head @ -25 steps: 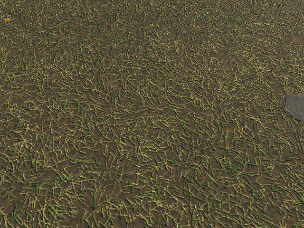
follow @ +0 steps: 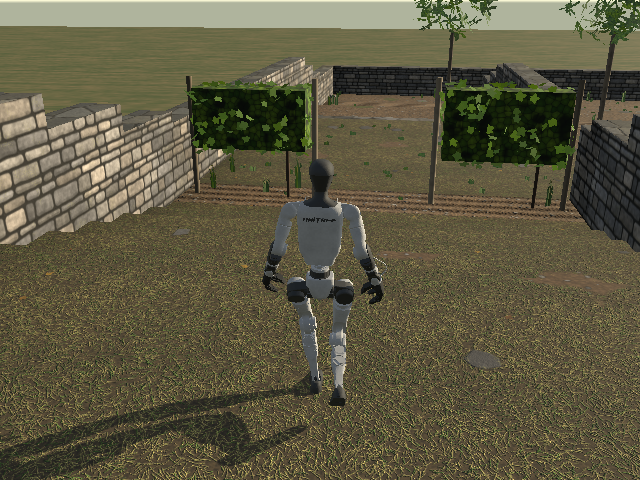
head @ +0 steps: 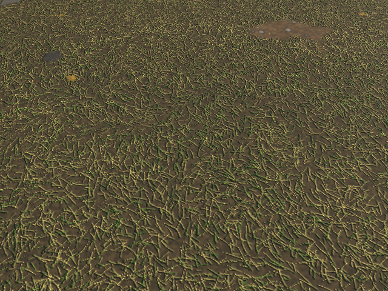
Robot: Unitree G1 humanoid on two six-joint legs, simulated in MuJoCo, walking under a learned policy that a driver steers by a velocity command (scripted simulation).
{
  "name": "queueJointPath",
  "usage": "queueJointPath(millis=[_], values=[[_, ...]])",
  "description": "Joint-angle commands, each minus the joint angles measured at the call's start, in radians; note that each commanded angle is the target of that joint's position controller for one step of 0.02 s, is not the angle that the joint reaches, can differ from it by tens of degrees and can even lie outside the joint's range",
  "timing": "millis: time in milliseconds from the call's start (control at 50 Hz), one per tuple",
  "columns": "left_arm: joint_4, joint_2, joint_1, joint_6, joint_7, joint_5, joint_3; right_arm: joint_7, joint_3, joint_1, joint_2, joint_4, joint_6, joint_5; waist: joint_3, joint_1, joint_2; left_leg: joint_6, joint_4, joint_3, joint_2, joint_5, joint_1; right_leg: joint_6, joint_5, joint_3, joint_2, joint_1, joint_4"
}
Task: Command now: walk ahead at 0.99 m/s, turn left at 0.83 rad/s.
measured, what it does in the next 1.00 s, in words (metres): walks ahead, turning right: right foot, then left foot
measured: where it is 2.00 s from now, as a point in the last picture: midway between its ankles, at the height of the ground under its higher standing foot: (195, 140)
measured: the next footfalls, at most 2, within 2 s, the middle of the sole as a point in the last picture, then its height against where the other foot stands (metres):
right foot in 0.36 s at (238, 276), level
left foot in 0.78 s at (174, 181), level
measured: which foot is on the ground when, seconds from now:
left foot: down 0.00-0.38, up 0.40-0.76, down 0.78-1.00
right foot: up 0.00-0.34, down 0.36-0.78, up 0.80-1.00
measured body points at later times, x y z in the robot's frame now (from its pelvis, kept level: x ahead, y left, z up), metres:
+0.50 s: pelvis +0.46 -0.08 +0.04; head +0.47 -0.07 +0.49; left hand +0.48 +0.21 -0.07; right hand +0.63 -0.31 -0.06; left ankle +0.34 +0.04 -0.60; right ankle +0.50 -0.15 -0.70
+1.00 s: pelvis +0.82 -0.04 +0.04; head +0.87 -0.08 +0.49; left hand +1.05 +0.20 -0.04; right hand +0.89 -0.35 -0.07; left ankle +0.91 +0.07 -0.70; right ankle +0.82 -0.17 -0.63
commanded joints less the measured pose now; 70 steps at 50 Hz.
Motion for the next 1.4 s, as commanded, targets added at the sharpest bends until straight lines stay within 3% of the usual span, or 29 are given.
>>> queueJointPath(millis=[20, 80, 140, 180, 260, 300, 340, 360, 380, 400, 420, 460, 540, 620, 740, 760, 780, 800, 820, 840, 880, 940, 1080, 1120, 1160, 1180, 1220, 1320, 1400], values=[[-0.236, 0.064, -0.086, -0.087, -0.043, -0.016, -0.011, 0.0, -0.014, 0.109, -0.089, -0.058, -0.027, -0.014, -0.067, 0.092, -0.13, 0.202, -0.549, -0.919, 0.34, -0.519, 0.487, -0.081, 0.07, 0.208, -0.047, -0.647, 0.049], [-0.202, 0.11, -0.074, -0.043, -0.005, 0.023, 0.006, -0.019, -0.016, -0.031, -0.101, -0.109, -0.043, -0.01, 0.024, 0.142, -0.165, 0.179, -0.558, -0.73, 0.211, -0.265, 0.179, 0.004, 0.14, 0.213, -0.121, -0.481, -0.19], [-0.257, 0.072, -0.231, -0.027, 0.02, 0.041, -0.008, -0.052, -0.008, 0.011, -0.07, -0.083, -0.038, 0.02, 0.07, 0.067, -0.081, 0.143, -0.542, -0.526, 0.121, -0.054, 0.03, 0.075, 0.286, 0.142, -0.129, -0.377, -0.544], [-0.288, 0.011, -0.314, -0.025, 0.014, 0.027, -0.022, -0.067, -0.011, 0.024, -0.083, -0.058, -0.023, 0.03, 0.049, 0.012, 0.008, 0.08, -0.512, -0.417, 0.072, -0.015, -0.014, 0.103, 0.457, 0.076, -0.095, -0.24, -0.782], [-0.286, 0.054, -0.37, -0.03, 0.001, -0.012, 0.001, -0.058, -0.009, 0.135, -0.071, 0.006, -0.018, 0.024, 0.011, -0.09, 0.081, 0.035, -0.447, -0.407, 0.167, 0.03, 0.266, 0.085, 0.58, 0.055, -0.108, -0.269, -0.955], [-0.281, 0.09, -0.337, -0.036, -0.006, -0.018, 0.022, -0.056, -0.016, 0.136, -0.096, 0.021, -0.009, 0.008, -0.002, -0.062, 0.108, 0.015, -0.384, -0.398, 0.232, 0.331, 0.454, 0.021, 0.482, 0.029, -0.101, -0.311, -0.984], [-0.218, 0.168, -0.077, -0.035, -0.003, -0.031, 0.068, -0.047, -0.02, 0.062, -0.131, 0.009, 0.0, -0.032, -0.153, 0.102, 0.136, -0.019, -0.122, -0.315, 0.24, 0.892, 0.548, -0.069, 0.374, -0.03, -0.053, -0.102, -0.94], [-0.15, 0.189, 0.213, -0.026, -0.004, -0.03, 0.074, -0.048, -0.01, -0.033, -0.117, -0.029, -0.001, -0.056, -0.299, 0.252, 0.109, -0.04, 0.204, -0.28, 0.223, 0.853, 0.342, -0.122, 0.312, 0.083, -0.125, 0.247, -0.855], [-0.104, 0.295, 0.31, -0.022, -0.019, 0.0, 0.095, -0.041, 0.024, 0.117, 0.016, -0.06, -0.022, -0.034, -0.432, 0.156, -0.344, -0.132, 0.623, -0.189, 0.069, 0.169, -0.047, -0.296, -0.059, 0.635, -0.321, 0.595, -0.995], [-0.081, 0.218, 0.326, -0.023, -0.037, -0.008, 0.085, -0.032, 0.037, 0.137, -0.01, -0.05, -0.046, 0.004, -0.391, 0.156, -0.421, -0.13, 0.696, -0.228, 0.044, -0.194, -0.277, -0.333, -0.374, 1.013, -0.377, 0.663, -1.218], [-0.096, 0.143, 0.248, -0.014, -0.029, 0.004, 0.07, -0.026, 0.029, -0.023, -0.074, -0.083, -0.07, 0.026, -0.202, 0.182, -0.25, -0.102, 0.707, -0.245, 0.111, -0.136, -0.387, -0.295, -0.338, 0.912, -0.374, 0.558, -1.221], [-0.097, 0.127, 0.206, -0.007, -0.041, 0.014, 0.063, -0.026, 0.036, -0.229, -0.061, -0.137, -0.105, -0.02, -0.052, 0.162, 0.024, -0.099, 0.538, -0.218, 0.145, -0.071, -0.316, -0.262, 0.007, 0.681, -0.269, 0.292, -1.22], [-0.063, 0.08, 0.19, 0.0, -0.034, -0.021, 0.044, -0.031, 0.035, -0.223, -0.05, -0.151, -0.101, -0.037, -0.004, 0.073, -0.061, -0.167, 0.263, -0.195, 0.171, -0.044, -0.216, -0.275, 0.221, 0.536, -0.184, 0.12, -1.262], [-0.034, 0.125, 0.206, 0.012, 0.001, -0.022, 0.058, -0.02, 0.055, -0.442, -0.008, -0.231, -0.113, -0.039, 0.089, 0.124, -0.076, -0.214, -0.106, -0.13, 0.102, 0.241, -0.036, -0.228, 0.384, 0.444, -0.115, -0.143, -1.293], [0.033, 0.129, 0.28, 0.059, 0.02, -0.038, 0.076, -0.044, -0.004, -0.444, -0.087, -0.28, -0.106, -0.02, -0.044, 0.091, -0.145, -0.186, -0.346, -0.146, 0.009, 0.415, 0.337, -0.043, 0.773, 0.475, -0.045, -0.06, -0.983], [0.005, 0.136, 0.211, 0.064, 0.023, -0.036, 0.08, -0.054, -0.015, -0.292, -0.103, -0.253, -0.105, -0.028, -0.14, -0.004, -0.153, -0.164, -0.352, -0.168, 0.066, 0.514, 0.522, 0.003, 0.802, 0.46, -0.012, -0.107, -0.78], [-0.044, 0.091, 0.177, 0.07, 0.026, -0.01, 0.067, -0.065, -0.025, -0.056, -0.148, -0.205, -0.093, -0.039, -0.342, -0.082, -0.097, -0.098, -0.211, -0.296, 0.271, 0.72, 0.812, 0.046, 0.512, 0.4, 0.018, -0.217, -0.453], [-0.037, -0.042, 0.409, 0.078, 0.021, -0.002, 0.026, -0.056, -0.007, 0.029, -0.156, -0.195, -0.076, -0.067, -0.567, 0.014, 0.25, 0.102, -0.093, -0.668, 0.665, 1.211, 1.088, 0.081, -0.41, 0.331, 0.136, -0.442, -0.064], [-0.041, 0.077, 0.476, 0.091, 0.013, -0.015, 0.026, -0.043, -0.013, 0.017, -0.145, -0.181, -0.055, -0.037, -0.678, 0.023, 0.276, 0.18, -0.117, -0.794, 0.731, 1.017, 1.082, 0.102, -0.325, 0.291, -0.006, -0.496, 0.141], [-0.071, 0.139, 0.347, 0.101, 0.017, -0.03, 0.044, -0.053, -0.009, -0.09, -0.086, -0.21, -0.034, -0.028, -0.568, 0.018, 0.219, 0.159, -0.206, -0.693, 0.63, 0.691, 0.962, 0.106, -0.209, 0.237, -0.079, -0.57, 0.117], [-0.1, 0.18, 0.182, 0.125, 0.038, -0.018, 0.072, -0.069, 0.019, -0.201, -0.012, -0.195, -0.004, -0.024, -0.259, 0.043, 0.042, 0.068, -0.298, -0.41, 0.468, 0.663, 0.614, 0.126, -0.088, 0.134, -0.128, -0.581, 0.012], [-0.151, 0.052, 0.143, 0.146, 0.032, -0.018, 0.047, -0.066, -0.001, -0.308, -0.053, -0.144, -0.006, -0.028, -0.062, 0.116, 0.098, 0.026, -0.444, -0.209, 0.412, 0.61, 0.252, 0.123, -0.046, 0.085, -0.187, -0.444, -0.263], [-0.15, 0.067, 0.063, 0.111, -0.016, 0.015, 0.034, -0.032, -0.017, -0.283, -0.122, -0.031, -0.02, 0.026, -0.16, 0.122, 0.03, 0.007, -0.391, -0.113, 0.376, 0.499, 0.198, 0.01, 0.379, 0.083, -0.109, -0.059, -0.835], [-0.142, 0.099, 0.06, 0.101, -0.009, 0.036, 0.043, -0.013, 0.007, -0.248, -0.075, -0.002, -0.023, 0.023, -0.142, 0.136, -0.015, -0.073, -0.301, -0.11, 0.298, 0.321, 0.125, -0.029, 0.514, 0.065, -0.092, 0.12, -0.98], [-0.211, 0.217, 0.006, 0.105, 0.02, 0.069, 0.054, 0.0, 0.042, -0.067, -0.011, 0.016, -0.017, -0.024, -0.255, 0.072, -0.263, -0.233, -0.031, -0.066, 0.164, -0.358, 0.025, -0.188, 1.036, 0.344, -0.487, 0.267, -0.99], [-0.205, 0.216, -0.001, 0.119, 0.023, 0.059, 0.062, -0.013, 0.019, -0.073, -0.095, 0.018, 0.007, 0.005, -0.263, 0.114, -0.298, -0.263, 0.169, -0.083, 0.153, -0.465, -0.008, -0.271, 0.869, 0.369, -0.5, 0.198, -1.036], [-0.181, 0.222, -0.029, 0.131, 0.026, 0.029, 0.068, -0.039, -0.018, -0.098, -0.176, 0.009, 0.048, 0.028, -0.178, 0.117, -0.234, -0.261, 0.402, -0.086, 0.174, -0.383, -0.12, -0.239, 0.516, 0.297, -0.433, 0.117, -1.101], [-0.173, 0.125, -0.193, 0.116, 0.042, 0.039, 0.048, -0.075, -0.017, -0.035, -0.079, 0.001, 0.111, 0.012, -0.121, 0.042, -0.162, -0.293, 0.399, -0.059, 0.211, -0.193, -0.037, -0.196, 0.448, 0.076, -0.394, -0.051, -1.154], [-0.141, 0.165, -0.186, 0.106, 0.039, 0.012, 0.076, -0.039, -0.011, -0.06, -0.06, -0.052, 0.108, 0.012, -0.193, 0.056, -0.164, -0.231, 0.144, -0.024, 0.238, -0.118, 0.113, -0.176, 0.194, 0.043, -0.439, -0.038, -1.193]])
Velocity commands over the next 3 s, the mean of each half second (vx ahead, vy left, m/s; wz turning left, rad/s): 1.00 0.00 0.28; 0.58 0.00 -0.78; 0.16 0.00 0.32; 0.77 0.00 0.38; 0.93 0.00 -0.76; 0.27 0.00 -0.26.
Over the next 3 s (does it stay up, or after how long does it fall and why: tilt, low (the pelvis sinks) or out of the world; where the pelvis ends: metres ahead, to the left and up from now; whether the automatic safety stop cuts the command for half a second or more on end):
stays up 1.94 0.01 -0.14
